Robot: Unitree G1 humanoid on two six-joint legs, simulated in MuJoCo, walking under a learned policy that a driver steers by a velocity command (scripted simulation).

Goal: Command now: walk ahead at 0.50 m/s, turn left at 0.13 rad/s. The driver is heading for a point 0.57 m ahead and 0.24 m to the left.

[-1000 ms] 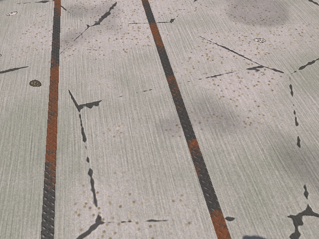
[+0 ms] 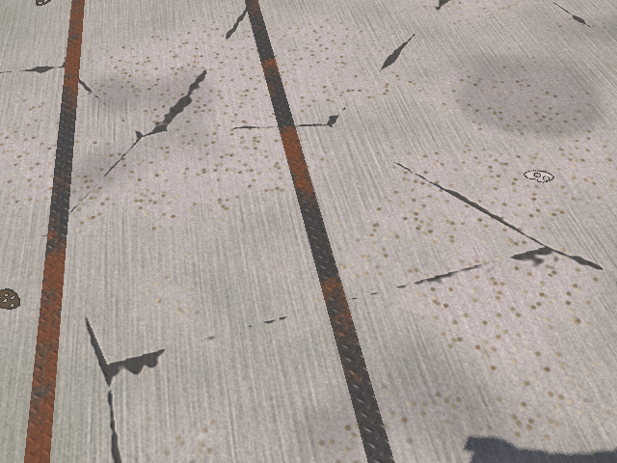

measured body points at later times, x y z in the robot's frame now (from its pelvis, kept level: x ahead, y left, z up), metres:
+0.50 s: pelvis +0.27 +0.08 -0.01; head +0.31 +0.09 +0.44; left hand +0.29 +0.37 -0.14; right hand +0.48 -0.15 -0.11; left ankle +0.33 +0.16 -0.74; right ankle +0.17 -0.09 -0.64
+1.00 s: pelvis +0.53 +0.10 -0.01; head +0.57 +0.11 +0.44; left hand +0.58 +0.40 -0.11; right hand +0.73 -0.11 -0.13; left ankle +0.39 +0.19 -0.67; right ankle +0.66 +0.05 -0.74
